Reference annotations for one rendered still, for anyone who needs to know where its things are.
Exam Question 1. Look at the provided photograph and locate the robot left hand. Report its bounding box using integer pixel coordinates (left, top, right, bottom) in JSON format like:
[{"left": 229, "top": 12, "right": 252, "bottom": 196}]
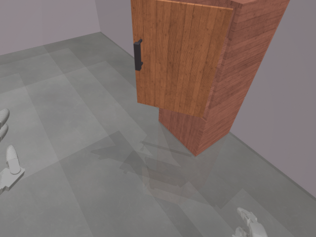
[{"left": 0, "top": 108, "right": 25, "bottom": 195}]

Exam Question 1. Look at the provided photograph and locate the robot right hand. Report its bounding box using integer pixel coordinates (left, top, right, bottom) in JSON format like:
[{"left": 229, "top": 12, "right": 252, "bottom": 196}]
[{"left": 232, "top": 207, "right": 268, "bottom": 237}]

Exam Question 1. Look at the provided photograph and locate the cupboard door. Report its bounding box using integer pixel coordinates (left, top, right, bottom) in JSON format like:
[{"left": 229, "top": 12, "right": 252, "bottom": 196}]
[{"left": 130, "top": 0, "right": 233, "bottom": 118}]

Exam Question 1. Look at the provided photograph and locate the handle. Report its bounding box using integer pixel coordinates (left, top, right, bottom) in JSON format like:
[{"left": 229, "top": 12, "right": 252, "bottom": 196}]
[{"left": 133, "top": 39, "right": 143, "bottom": 71}]

